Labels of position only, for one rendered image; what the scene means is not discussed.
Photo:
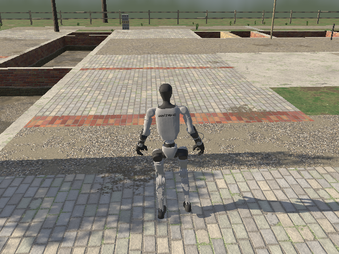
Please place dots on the robot right forearm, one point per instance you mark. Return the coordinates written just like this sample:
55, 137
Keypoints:
196, 137

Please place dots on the robot left hand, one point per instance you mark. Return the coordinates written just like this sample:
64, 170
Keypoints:
140, 148

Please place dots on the robot left forearm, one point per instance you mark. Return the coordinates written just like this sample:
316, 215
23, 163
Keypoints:
142, 139

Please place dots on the robot left foot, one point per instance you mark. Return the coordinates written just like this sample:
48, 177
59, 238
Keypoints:
161, 214

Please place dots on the robot head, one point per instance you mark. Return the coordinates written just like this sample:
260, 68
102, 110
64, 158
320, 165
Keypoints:
166, 93

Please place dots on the robot right hand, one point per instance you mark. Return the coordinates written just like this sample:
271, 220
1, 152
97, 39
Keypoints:
201, 147

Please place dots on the right robot upper arm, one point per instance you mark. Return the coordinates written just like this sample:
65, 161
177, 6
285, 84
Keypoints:
187, 119

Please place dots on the left robot upper arm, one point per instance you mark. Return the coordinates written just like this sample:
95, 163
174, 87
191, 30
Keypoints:
148, 120

